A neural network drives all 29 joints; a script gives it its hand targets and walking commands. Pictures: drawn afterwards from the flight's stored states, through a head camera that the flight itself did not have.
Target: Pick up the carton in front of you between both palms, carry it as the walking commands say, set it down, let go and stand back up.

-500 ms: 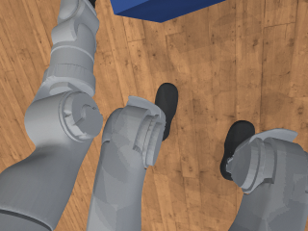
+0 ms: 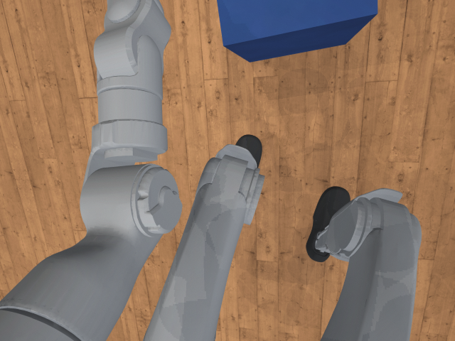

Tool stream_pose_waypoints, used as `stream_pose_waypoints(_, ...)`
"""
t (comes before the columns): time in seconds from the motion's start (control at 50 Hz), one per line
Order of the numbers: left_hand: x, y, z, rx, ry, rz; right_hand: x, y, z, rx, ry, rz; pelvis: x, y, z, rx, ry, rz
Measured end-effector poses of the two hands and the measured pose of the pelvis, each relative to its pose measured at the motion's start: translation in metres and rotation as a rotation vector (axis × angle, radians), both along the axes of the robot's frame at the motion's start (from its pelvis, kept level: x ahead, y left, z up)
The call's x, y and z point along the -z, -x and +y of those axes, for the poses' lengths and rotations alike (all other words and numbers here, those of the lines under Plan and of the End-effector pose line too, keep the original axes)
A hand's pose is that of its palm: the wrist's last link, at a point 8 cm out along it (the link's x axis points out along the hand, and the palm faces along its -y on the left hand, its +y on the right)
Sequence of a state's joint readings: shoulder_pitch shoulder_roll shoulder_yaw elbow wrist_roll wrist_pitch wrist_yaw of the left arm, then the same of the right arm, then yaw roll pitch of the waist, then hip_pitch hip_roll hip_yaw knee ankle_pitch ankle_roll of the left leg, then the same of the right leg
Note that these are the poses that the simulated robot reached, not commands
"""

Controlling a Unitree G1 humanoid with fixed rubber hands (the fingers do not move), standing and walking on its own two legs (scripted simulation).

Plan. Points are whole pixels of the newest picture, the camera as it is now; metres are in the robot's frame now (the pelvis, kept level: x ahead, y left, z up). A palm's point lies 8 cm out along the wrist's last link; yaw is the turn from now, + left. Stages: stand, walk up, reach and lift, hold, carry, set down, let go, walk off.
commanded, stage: set down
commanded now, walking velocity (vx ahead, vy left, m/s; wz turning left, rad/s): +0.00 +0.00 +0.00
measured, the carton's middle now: out of the picture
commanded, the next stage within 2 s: let go in 0.54 s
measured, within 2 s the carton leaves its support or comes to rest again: neither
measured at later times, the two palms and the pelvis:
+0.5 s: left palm out of the picture +0.50 +0.26 +0.04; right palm out of the picture +0.66 -0.09 +0.04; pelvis +0.03 -0.01 +0.13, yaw -1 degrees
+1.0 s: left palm out of the picture +0.41 +0.23 +0.15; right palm out of the picture +0.51 -0.14 +0.14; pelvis +0.06 +0.02 +0.24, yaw -6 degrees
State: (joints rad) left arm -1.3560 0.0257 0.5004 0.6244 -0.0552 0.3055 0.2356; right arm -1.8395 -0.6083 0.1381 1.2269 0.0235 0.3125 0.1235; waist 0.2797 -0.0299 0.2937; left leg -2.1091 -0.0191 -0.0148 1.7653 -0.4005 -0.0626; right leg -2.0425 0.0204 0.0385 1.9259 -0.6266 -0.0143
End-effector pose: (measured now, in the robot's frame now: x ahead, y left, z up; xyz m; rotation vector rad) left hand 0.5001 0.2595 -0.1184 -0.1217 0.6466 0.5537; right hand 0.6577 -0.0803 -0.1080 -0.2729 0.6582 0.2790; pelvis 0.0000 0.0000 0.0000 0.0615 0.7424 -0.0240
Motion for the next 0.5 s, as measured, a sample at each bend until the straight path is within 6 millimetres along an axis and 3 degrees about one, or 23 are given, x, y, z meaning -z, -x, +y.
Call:
stream_pose_waypoints(0.18, -0.051, -0.004, -0.005, 0.0, -0.019, 0.013, -0.049, -0.004, -0.007, -0.016, -0.007, -0.006, -0.042, -0.009, -0.001, 0.005, 0.002, 0.056)
stream_pose_waypoints(0.5, -0.155, 0.004, -0.001, -0.011, -0.031, 0.009, -0.148, -0.007, -0.009, -0.032, -0.007, 0.011, -0.134, -0.029, -0.006, 0.022, 0.003, 0.084)
